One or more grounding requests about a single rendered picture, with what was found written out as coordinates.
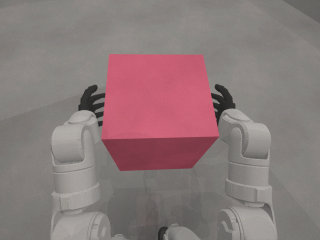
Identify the robot left hand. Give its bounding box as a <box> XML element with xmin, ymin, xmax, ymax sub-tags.
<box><xmin>78</xmin><ymin>84</ymin><xmax>106</xmax><ymax>127</ymax></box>

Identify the right robot forearm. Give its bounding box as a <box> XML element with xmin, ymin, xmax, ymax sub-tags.
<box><xmin>218</xmin><ymin>108</ymin><xmax>278</xmax><ymax>240</ymax></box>

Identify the right robot foot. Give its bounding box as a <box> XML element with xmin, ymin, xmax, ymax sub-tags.
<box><xmin>158</xmin><ymin>226</ymin><xmax>168</xmax><ymax>240</ymax></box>

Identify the right robot upper arm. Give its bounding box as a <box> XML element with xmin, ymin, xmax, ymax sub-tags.
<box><xmin>217</xmin><ymin>206</ymin><xmax>277</xmax><ymax>240</ymax></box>

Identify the robot right thigh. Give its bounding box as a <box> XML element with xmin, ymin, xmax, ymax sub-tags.
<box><xmin>163</xmin><ymin>226</ymin><xmax>201</xmax><ymax>240</ymax></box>

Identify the robot right hand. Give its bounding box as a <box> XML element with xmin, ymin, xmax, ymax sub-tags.
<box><xmin>211</xmin><ymin>84</ymin><xmax>236</xmax><ymax>127</ymax></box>

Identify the left robot upper arm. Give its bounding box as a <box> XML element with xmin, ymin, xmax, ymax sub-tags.
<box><xmin>51</xmin><ymin>211</ymin><xmax>111</xmax><ymax>240</ymax></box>

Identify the left robot forearm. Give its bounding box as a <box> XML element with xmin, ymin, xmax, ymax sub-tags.
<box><xmin>50</xmin><ymin>110</ymin><xmax>101</xmax><ymax>240</ymax></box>

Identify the carton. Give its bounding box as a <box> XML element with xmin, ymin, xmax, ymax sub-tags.
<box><xmin>101</xmin><ymin>54</ymin><xmax>220</xmax><ymax>171</ymax></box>

